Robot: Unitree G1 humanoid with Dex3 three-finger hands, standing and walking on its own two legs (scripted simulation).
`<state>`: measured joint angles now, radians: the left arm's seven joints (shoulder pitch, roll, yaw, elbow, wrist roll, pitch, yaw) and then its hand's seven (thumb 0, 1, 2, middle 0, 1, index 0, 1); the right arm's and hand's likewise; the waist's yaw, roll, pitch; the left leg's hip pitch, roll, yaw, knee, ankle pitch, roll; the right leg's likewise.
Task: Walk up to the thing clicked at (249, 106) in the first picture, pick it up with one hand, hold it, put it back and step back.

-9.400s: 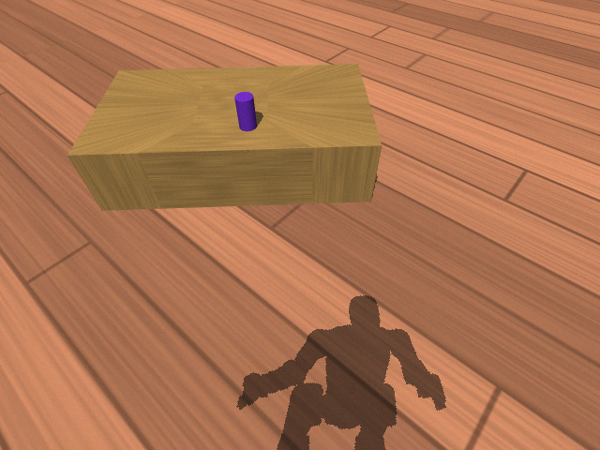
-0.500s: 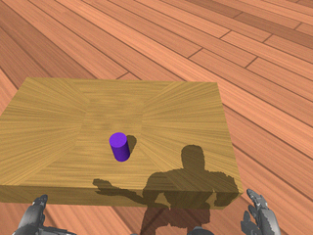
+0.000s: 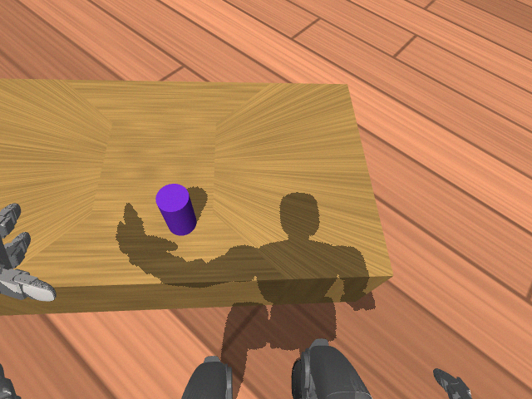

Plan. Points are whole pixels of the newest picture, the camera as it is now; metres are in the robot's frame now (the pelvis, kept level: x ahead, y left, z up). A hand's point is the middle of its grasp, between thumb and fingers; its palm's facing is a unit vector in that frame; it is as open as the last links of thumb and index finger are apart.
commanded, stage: go down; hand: left
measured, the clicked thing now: (177, 211) +0.54 +0.20 -0.30
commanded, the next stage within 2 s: approach in 1.08 s
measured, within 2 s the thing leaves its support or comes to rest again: neither
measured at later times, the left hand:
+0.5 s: hand (16, 222) +0.39 +0.38 -0.02, palm faces +0.18 -0.98 -0.10, open 17.4 cm
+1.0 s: hand (14, 204) +0.41 +0.39 -0.01, palm faces +0.19 -0.98 -0.07, open 17.4 cm
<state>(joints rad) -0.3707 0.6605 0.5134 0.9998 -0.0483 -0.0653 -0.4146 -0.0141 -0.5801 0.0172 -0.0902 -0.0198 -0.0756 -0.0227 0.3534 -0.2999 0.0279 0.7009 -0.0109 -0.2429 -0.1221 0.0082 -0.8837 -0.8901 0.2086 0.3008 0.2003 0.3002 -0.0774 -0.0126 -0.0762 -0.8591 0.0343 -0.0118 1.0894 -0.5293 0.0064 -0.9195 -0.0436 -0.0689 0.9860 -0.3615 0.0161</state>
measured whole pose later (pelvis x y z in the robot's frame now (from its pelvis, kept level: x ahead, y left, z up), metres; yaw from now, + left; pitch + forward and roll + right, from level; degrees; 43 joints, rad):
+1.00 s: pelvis -0.01 +0.01 -0.03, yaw +0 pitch +25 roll -5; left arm -0.70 0.90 0.67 1.25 -0.06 -0.24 -0.55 -0.02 -0.50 0.08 -0.06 -0.01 -0.03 -0.02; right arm 0.32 -0.31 0.11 0.68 -0.05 -0.17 -0.10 0.00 -0.90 -0.90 0.21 0.30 0.20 0.30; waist -0.13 -0.02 -0.08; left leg -1.12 0.03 -0.04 1.26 -0.58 0.02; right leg -1.16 -0.05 -0.09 1.11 -0.39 0.03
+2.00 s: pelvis -0.08 +0.00 -0.29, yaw -2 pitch +34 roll -7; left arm -1.06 0.82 0.64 1.37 -0.05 -0.56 -0.42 -0.02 -0.60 0.04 -0.05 -0.07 -0.04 -0.07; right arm 0.20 -0.31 0.19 0.64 -0.13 -0.09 0.04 0.00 -0.94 -0.90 0.21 0.30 0.20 0.30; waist -0.27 -0.01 -0.03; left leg -2.05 -0.01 -0.08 2.18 -0.73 0.02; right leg -2.09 -0.10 -0.08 1.99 -0.49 0.01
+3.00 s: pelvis -0.08 +0.00 -0.30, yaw -1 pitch +36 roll -7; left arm -1.10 0.59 0.44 1.23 0.01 -0.52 -0.15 -0.02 -0.60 0.03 -0.07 -0.06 -0.07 -0.06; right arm 0.20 -0.31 0.12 0.63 -0.10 0.01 0.08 0.00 -0.94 -0.90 0.21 0.30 0.20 0.30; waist -0.25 0.02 -0.07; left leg -2.12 -0.03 -0.07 2.22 -0.72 0.02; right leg -2.16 -0.12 -0.05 2.04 -0.51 0.02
